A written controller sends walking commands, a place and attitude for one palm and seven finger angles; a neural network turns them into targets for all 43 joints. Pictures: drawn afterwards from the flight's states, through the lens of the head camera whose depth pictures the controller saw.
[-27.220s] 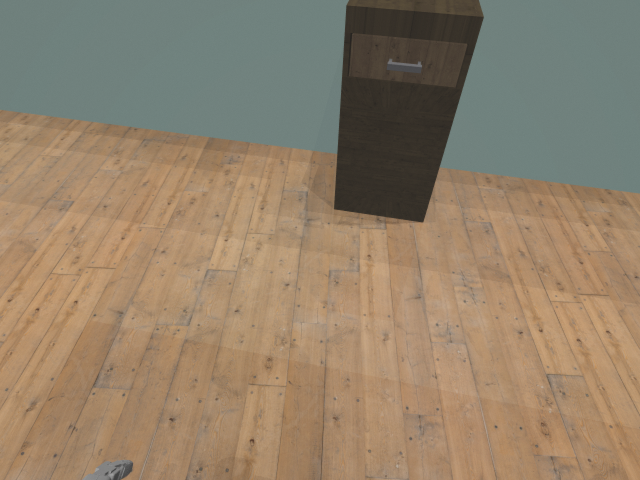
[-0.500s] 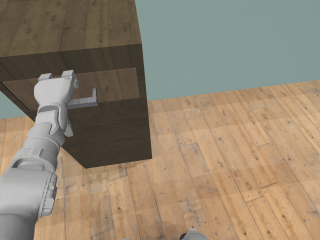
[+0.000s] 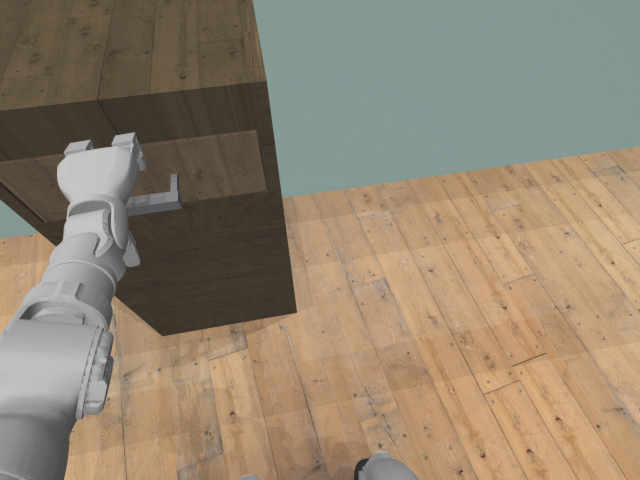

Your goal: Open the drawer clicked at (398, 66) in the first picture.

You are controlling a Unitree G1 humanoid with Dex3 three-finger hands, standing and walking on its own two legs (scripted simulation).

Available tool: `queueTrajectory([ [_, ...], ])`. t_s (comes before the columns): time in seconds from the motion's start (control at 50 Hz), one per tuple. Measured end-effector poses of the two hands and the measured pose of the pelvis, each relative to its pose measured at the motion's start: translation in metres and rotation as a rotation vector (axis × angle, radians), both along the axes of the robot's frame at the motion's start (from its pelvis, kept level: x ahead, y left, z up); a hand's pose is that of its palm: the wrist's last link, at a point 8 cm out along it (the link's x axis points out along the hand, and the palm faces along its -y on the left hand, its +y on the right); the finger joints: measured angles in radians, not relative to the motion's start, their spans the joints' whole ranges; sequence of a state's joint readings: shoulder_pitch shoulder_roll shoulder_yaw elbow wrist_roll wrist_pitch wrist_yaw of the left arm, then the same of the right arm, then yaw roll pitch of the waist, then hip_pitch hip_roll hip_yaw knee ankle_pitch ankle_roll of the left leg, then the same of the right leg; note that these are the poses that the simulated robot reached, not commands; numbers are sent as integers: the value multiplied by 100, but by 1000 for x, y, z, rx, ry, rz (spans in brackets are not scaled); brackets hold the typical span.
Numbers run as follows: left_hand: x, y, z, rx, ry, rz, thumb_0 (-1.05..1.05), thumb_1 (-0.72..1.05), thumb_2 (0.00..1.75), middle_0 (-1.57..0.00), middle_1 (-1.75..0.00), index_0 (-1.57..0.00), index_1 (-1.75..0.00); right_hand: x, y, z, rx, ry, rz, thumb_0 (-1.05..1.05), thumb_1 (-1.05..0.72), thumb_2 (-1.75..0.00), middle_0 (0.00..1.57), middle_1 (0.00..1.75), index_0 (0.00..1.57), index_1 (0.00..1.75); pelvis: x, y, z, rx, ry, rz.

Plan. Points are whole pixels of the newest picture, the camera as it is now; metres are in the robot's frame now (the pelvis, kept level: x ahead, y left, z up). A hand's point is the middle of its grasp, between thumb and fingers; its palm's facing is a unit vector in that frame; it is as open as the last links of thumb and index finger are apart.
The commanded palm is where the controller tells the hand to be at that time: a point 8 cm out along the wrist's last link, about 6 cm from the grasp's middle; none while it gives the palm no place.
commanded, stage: lower the fingers behind the handle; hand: left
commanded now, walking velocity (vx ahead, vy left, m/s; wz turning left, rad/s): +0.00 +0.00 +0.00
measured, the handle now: (142, 194) +0.54 +0.24 -0.03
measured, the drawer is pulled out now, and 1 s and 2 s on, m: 0.00 0.00 0.00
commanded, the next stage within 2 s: close the thumb around the handle in 1.52 s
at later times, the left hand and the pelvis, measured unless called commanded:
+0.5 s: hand (127, 217) +0.48 +0.25 -0.01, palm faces -0.06 +0.01 -1.00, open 13.8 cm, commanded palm +0.47 +0.24 +0.04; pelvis +0.00 +0.01 -0.02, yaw +1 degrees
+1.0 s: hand (141, 221) +0.49 +0.24 -0.03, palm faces +0.00 +0.01 -1.00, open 13.7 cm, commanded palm +0.47 +0.24 +0.00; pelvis -0.02 +0.01 -0.04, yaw +1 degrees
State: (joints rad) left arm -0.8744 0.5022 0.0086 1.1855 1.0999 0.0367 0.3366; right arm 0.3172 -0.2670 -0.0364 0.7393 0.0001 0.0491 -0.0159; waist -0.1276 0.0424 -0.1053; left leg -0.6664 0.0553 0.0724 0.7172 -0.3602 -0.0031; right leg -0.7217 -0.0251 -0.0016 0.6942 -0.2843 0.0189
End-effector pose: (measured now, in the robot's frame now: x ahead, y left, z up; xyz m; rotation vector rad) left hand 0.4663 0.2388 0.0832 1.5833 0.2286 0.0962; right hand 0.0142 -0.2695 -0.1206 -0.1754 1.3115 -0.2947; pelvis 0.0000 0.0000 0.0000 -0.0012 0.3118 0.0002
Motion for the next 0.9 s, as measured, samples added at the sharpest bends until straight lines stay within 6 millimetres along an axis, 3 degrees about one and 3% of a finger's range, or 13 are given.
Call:
queueTrajectory([
  [0.1,-6,10,-10,-6,51,-59,0,-49,30,-32,-121,-33,-121,-6,-3,3,-30,19,10,0,-90,-90,20,30,20,30,0,0,-2,-5,13,11],
  [0.24,-10,-3,-25,-64,-32,-187,0,-49,30,-32,-120,-32,-120,-11,-7,1,-63,58,35,0,-90,-90,20,30,20,30,1,4,-11,-17,45,29],
  [0.38,-3,0,-34,-18,-117,-106,0,-49,30,-32,-120,-32,-120,-10,0,-10,-32,60,38,0,-90,-90,20,30,20,30,-3,8,-20,-22,75,29],
  [0.58,3,7,-38,-12,13,-38,0,-49,30,-32,-121,-32,-120,-14,18,-14,5,60,15,0,-90,-90,20,30,20,30,-2,11,-16,-19,69,18],
  [0.72,5,2,-47,-44,2,-125,0,-49,30,-31,-121,-32,-120,-20,13,-16,-24,80,25,0,-90,-90,20,30,20,30,-2,11,-24,-22,89,21],
  [0.9,2,-1,-61,-5,-95,-113,0,-49,30,-31,-126,-32,-121,-22,6,-28,-30,98,46,0,-90,-90,20,30,20,30,-9,11,-37,-26,124,29],
])
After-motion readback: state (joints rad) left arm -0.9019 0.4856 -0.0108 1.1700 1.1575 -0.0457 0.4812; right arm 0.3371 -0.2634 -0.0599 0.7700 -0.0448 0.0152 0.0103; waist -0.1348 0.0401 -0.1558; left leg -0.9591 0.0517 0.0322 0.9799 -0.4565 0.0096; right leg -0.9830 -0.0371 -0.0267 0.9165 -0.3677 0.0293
